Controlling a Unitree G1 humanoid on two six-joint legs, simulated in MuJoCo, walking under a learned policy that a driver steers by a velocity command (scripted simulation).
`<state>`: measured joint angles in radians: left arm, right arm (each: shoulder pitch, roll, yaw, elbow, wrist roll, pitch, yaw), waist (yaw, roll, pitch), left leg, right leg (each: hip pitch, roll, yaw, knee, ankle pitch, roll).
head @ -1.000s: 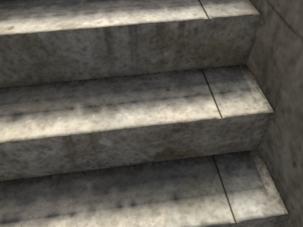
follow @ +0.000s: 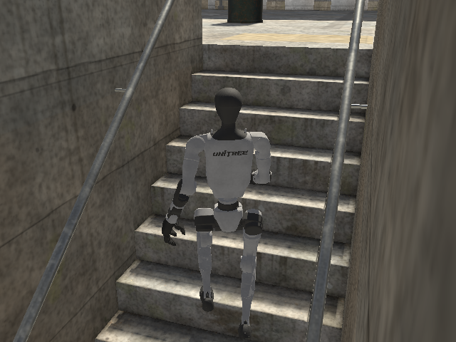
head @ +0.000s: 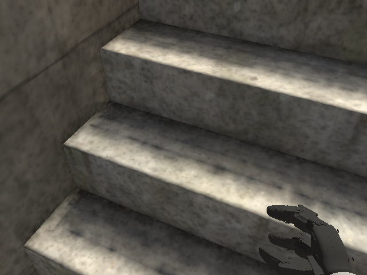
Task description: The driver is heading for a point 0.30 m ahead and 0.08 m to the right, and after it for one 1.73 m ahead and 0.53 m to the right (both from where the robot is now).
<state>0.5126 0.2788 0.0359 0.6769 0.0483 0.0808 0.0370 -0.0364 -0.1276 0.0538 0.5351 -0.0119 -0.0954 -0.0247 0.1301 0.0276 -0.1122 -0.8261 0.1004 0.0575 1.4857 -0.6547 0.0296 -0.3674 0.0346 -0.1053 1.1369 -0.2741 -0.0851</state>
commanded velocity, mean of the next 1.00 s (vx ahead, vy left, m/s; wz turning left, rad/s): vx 0.37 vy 0.00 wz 0.03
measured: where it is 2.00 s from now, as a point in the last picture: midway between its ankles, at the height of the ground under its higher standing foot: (221, 264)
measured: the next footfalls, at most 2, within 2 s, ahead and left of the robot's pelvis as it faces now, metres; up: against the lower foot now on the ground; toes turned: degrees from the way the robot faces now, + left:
right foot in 0.04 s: -0.09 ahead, -0.08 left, -0.20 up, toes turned -7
right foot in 0.88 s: +0.12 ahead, -0.15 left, +0.00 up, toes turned -3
